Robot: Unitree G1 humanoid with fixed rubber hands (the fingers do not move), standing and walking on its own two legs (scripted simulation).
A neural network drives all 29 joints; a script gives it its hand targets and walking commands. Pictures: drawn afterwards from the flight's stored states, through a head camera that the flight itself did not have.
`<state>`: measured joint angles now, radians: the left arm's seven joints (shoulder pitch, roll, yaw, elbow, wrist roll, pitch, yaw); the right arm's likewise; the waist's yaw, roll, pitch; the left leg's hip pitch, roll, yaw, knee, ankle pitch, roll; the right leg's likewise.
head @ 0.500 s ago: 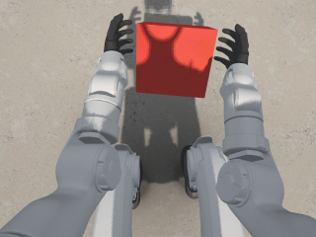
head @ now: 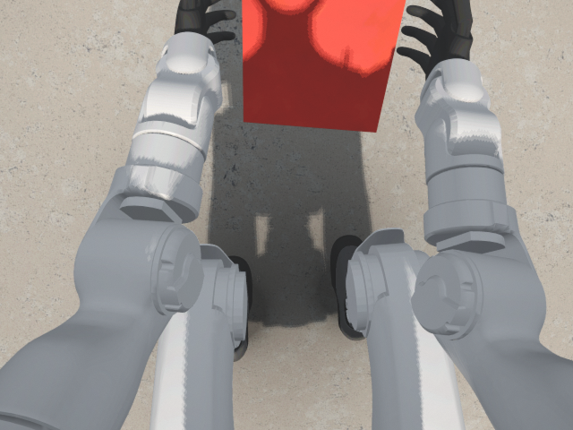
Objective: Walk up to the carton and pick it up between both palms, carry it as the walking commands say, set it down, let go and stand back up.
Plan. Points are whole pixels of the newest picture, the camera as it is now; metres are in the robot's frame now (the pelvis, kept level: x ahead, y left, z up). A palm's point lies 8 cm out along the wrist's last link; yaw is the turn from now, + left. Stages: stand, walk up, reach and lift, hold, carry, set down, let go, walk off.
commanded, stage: set down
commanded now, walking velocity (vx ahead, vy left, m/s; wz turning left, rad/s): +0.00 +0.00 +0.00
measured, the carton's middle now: (315, 51) +0.56 -0.06 -0.26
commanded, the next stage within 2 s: none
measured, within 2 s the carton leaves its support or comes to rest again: neither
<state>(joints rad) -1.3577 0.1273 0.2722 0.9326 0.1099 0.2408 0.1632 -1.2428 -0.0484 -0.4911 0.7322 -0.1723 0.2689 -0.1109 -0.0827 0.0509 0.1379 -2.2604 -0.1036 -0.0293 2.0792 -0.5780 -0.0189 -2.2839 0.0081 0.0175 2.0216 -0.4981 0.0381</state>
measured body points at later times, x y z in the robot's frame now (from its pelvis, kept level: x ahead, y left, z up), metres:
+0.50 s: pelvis +0.00 +0.00 -0.03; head +0.37 +0.00 +0.22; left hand +0.58 +0.06 -0.20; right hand +0.54 -0.22 -0.19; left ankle +0.10 +0.11 -0.37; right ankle +0.12 -0.13 -0.37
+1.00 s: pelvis +0.01 +0.00 -0.04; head +0.38 +0.00 +0.21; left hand +0.59 +0.06 -0.21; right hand +0.55 -0.23 -0.20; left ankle +0.10 +0.11 -0.37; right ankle +0.12 -0.13 -0.37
